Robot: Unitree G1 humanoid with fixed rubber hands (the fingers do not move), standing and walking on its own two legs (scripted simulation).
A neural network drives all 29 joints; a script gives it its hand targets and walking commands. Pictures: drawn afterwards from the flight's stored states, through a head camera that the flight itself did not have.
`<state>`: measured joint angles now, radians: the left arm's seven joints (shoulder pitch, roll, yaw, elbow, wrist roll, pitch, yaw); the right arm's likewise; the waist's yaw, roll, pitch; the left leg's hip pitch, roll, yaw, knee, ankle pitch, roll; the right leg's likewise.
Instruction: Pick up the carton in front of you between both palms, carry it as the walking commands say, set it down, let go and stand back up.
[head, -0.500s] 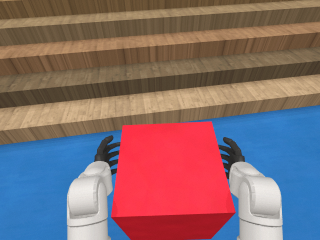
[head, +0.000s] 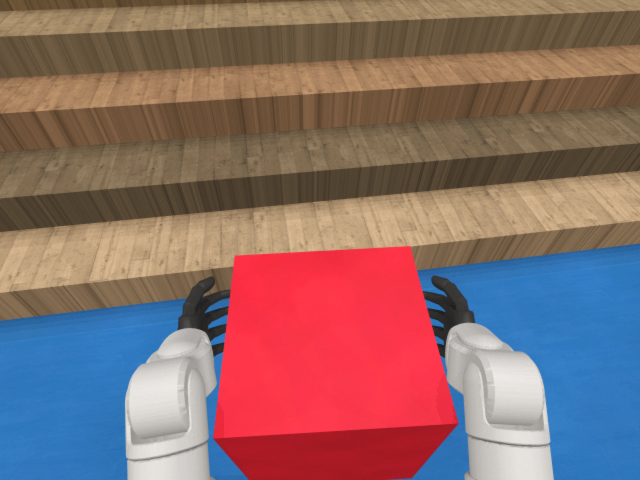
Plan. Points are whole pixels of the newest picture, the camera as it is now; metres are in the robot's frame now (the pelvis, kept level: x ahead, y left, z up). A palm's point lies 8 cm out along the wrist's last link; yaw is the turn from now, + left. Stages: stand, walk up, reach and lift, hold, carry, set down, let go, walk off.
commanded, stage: carry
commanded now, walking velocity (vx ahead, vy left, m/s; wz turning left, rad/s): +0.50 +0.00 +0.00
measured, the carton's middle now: (328, 373) +0.26 +0.00 +0.00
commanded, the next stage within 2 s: none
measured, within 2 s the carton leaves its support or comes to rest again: neither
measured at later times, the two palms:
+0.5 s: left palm (247, 140) +0.61 +0.12 +0.11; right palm (423, 137) +0.63 -0.17 +0.10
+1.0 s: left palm (252, 22) +1.02 +0.15 +0.15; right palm (384, 19) +1.01 -0.15 +0.16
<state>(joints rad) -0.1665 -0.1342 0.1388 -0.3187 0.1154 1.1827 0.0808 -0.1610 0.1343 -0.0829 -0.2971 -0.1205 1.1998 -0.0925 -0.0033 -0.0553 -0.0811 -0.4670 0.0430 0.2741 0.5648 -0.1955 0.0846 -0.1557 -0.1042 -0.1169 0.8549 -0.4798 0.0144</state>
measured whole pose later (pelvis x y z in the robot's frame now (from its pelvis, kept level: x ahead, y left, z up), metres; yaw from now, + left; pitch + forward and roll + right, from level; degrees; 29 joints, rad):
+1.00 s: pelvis +0.63 -0.01 +0.00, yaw +1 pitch +5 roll +0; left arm -0.83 0.07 0.23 0.10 0.03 1.32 0.13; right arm -0.84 -0.02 -0.20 0.13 -0.07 1.33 -0.12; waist -0.04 -0.05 -0.01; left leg -0.46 0.02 0.17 0.59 -0.21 0.08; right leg -0.33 -0.04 -0.08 1.09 -0.49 -0.02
